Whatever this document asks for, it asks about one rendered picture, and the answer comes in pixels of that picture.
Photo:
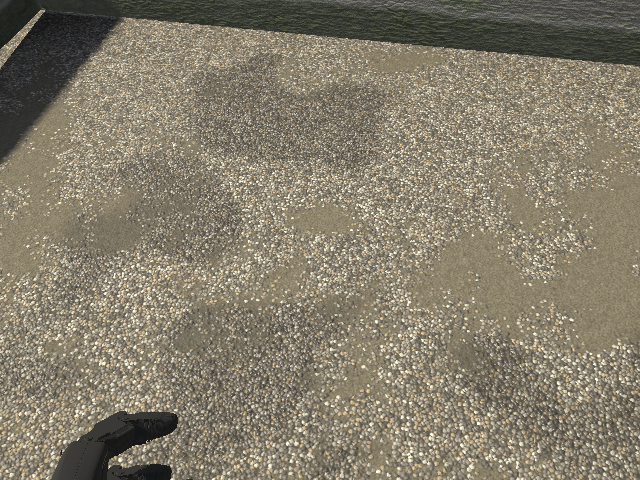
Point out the robot left hand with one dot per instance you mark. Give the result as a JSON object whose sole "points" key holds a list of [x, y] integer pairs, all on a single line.
{"points": [[87, 458]]}

